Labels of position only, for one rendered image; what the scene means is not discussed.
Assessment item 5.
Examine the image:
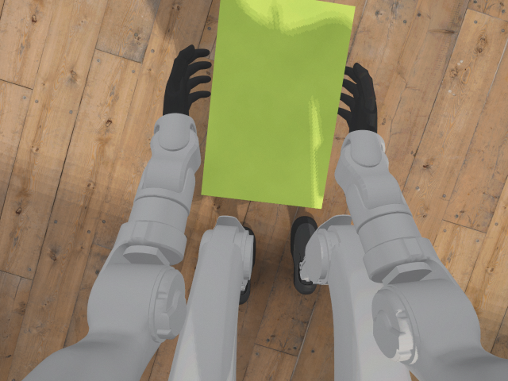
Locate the robot left hand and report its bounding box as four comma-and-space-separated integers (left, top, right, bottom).
163, 44, 212, 116

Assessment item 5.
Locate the robot right hand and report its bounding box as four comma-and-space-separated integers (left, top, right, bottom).
337, 63, 377, 133

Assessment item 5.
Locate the robot shin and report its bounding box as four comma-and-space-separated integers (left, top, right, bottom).
299, 214, 352, 285
198, 216, 248, 291

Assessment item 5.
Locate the robot left forearm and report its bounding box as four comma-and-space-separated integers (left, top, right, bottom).
87, 113, 201, 325

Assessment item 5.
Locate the carton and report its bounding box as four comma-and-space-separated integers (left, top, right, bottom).
201, 0, 356, 209

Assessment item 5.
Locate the left robot upper arm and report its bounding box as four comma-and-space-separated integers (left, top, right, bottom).
22, 263, 187, 381

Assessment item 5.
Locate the right robot upper arm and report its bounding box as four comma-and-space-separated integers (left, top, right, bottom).
371, 279, 508, 381

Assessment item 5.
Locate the robot right forearm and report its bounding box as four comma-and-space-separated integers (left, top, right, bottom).
334, 130, 481, 337

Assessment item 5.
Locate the left robot shin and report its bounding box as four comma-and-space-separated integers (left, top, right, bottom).
198, 216, 248, 291

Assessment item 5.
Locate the right robot shin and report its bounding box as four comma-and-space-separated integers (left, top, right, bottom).
299, 214, 352, 285

